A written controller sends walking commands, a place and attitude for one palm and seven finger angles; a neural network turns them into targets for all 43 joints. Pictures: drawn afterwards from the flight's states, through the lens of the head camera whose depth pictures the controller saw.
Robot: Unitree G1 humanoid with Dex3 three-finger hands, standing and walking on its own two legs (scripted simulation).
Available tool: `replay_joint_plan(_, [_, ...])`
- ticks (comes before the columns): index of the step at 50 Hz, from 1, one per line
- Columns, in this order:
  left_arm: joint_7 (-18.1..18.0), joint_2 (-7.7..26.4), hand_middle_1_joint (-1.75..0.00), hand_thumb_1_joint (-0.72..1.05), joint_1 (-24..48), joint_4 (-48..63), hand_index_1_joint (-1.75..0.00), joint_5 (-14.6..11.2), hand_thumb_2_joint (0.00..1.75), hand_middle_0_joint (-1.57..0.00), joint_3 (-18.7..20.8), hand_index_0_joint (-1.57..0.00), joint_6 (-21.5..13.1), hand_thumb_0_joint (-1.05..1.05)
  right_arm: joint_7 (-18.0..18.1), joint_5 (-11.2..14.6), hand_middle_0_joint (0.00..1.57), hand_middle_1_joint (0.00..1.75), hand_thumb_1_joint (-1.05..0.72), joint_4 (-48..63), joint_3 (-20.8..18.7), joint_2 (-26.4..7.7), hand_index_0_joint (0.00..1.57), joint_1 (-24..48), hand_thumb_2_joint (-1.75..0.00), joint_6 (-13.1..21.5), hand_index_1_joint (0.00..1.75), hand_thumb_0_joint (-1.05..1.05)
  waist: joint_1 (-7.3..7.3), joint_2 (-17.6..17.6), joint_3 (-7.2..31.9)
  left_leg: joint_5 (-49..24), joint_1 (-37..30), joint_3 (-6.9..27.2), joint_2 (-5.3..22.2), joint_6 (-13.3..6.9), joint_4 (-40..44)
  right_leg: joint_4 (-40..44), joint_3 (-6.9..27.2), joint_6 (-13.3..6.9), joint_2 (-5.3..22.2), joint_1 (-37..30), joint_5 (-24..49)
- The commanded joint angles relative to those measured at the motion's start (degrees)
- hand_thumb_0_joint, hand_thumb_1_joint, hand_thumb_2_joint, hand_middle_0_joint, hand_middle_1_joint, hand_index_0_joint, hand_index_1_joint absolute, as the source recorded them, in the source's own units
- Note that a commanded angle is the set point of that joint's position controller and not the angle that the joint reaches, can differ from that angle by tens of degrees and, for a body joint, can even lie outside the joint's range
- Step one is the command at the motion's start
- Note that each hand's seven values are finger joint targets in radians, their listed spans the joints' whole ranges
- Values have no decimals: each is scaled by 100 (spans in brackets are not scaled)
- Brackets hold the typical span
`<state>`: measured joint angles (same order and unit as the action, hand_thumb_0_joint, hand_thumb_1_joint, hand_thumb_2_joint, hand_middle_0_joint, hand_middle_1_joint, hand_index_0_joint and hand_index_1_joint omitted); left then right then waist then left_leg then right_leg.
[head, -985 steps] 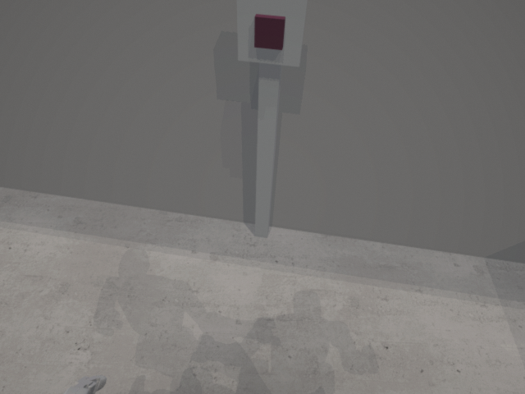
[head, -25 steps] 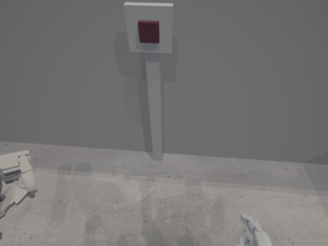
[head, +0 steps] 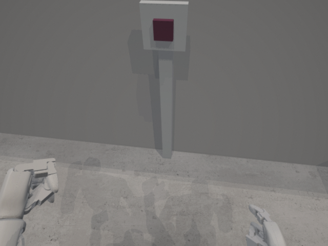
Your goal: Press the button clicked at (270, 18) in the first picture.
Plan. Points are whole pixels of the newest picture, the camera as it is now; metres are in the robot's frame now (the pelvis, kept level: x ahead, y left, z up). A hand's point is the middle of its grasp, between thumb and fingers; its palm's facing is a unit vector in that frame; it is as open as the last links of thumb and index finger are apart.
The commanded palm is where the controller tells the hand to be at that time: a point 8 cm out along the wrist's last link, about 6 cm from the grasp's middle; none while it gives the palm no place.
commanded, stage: let the arm hang, fingers relaxed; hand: left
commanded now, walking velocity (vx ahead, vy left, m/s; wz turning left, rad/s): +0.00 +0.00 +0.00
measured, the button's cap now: (163, 29) +0.79 +0.07 +0.17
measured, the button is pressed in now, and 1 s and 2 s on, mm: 0 0 0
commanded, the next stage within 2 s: stand and wait in 1.04 s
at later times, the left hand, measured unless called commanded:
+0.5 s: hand out of the picture -0.03 +0.20 -0.17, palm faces +0.02 -0.96 -0.26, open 5.3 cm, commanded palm none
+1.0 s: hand out of the picture +0.07 +0.20 -0.16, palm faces +0.01 -0.96 -0.26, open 7.4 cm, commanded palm none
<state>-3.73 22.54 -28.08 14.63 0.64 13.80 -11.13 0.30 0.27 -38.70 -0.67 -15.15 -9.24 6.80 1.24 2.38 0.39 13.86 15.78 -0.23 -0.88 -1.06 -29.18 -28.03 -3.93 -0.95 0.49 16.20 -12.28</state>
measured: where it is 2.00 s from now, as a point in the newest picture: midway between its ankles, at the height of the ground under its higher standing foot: outside the picture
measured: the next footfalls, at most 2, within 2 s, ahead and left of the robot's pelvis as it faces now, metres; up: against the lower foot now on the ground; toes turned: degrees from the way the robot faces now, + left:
none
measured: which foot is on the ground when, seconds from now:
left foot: down 0.00-1.00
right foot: down 0.00-1.00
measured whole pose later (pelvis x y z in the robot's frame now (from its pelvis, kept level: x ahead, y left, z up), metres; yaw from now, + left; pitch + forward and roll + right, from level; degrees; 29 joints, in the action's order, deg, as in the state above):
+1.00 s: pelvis +0.00 -0.01 +0.01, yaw +0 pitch -1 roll +0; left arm -0.1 13.3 -7.3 -64.2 1.0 1.9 -0.9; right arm 0.9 -1.2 -63.1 -1.1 -14.2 -11.0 0.5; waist -0.5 1.1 -2.8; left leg 10.7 10.4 0.4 -1.0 -0.6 -22.0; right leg -22.4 -4.4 -1.6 0.4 11.3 -10.2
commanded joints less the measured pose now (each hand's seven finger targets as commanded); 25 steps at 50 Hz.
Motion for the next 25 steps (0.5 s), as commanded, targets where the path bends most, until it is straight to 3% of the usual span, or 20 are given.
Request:
replay_joint_plan(1, [389,135,-134,90,618,-2647,-134,149,90,-115,-756,-115,961,0,-86,-83,20,30,-90,8,-334,-1130,20,140,-90,-213,30,0,-187,-214,288,-901,672,977,952,-346,391,-511,382,-121,290,-10,-250])
replay_joint_plan(3, [394,234,-126,90,928,-3310,-126,170,90,-108,-813,-108,983,0,-60,-150,20,30,-90,-63,-277,-1184,20,234,-90,-297,30,0,-121,-997,304,-739,751,1018,844,-373,390,-327,513,-169,312,-317,-104])
replay_joint_plan(5, [383,386,-118,90,1227,-4002,-118,178,90,-101,-864,-101,1001,0,-48,-153,20,30,-90,-180,-258,-1126,20,142,-90,-407,30,0,-147,-1415,424,-645,455,761,527,-251,82,88,859,-345,634,-305,94])
replay_joint_plan(6, [367,351,-114,90,1343,-4364,-114,153,90,-97,-920,-97,1029,0,-42,-153,20,30,-90,-309,-222,-976,20,52,-90,-474,30,0,-193,-1346,421,-468,218,576,354,-182,-92,325,1032,-446,845,-128,25])
replay_joint_plan(7, [349,329,-110,90,1480,-4687,-110,127,90,-93,-986,-93,1063,0,-35,-165,20,30,-90,-447,-182,-840,20,-37,-90,-550,30,0,-241,-1253,347,-294,-32,407,233,-123,-251,555,1150,-532,999,97,-146])
replay_joint_plan(9, [319,253,-102,90,1726,-5181,-102,92,90,-86,-1087,-86,1116,0,-20,-185,20,30,-90,-719,-123,-663,20,-239,-90,-668,30,0,-320,-657,243,-21,-372,310,201,-73,-318,828,1202,-583,1031,468,-916])
replay_joint_plan(11, [303,133,-94,90,1735,-5626,-94,70,90,-79,-1146,-79,1149,0,-24,-198,20,30,-90,-949,-77,-522,20,-336,-90,-723,30,0,-300,26,9,196,-187,489,324,-108,43,848,1045,-460,817,490,-1482])
replay_joint_plan(14, [290,5,-82,90,1450,-6281,-82,25,90,-68,-1161,-68,1160,0,13,-218,20,30,-90,-1227,-51,-495,20,-399,-90,-733,30,0,-139,828,-228,902,598,829,512,-154,848,652,811,-289,494,-161,-1404])
replay_joint_plan(17, [292,-96,-70,90,1214,-6756,-70,39,90,-57,-1075,-57,1140,0,61,-221,20,30,-90,-1426,-99,-479,20,-576,-90,-736,30,0,-38,916,-94,1194,800,903,576,-196,1094,616,653,-273,428,-676,-1067])
replay_joint_plan(21, [296,-61,-54,90,1320,-7106,-54,27,90,-42,-1069,-42,1102,0,90,-188,20,30,-90,-1687,-167,-505,20,-905,-90,-735,30,0,-93,51,-272,1091,635,840,557,-188,1044,891,718,-319,505,-527,-1245])
replay_joint_plan(25, [273,-5,-38,90,1466,-7335,-38,21,90,-27,-1049,-27,1074,0,99,-173,20,30,-90,-1932,-209,-471,20,-1193,-90,-756,30,0,-191,-491,-472,761,184,553,395,-153,590,1337,944,-428,709,33,-1819])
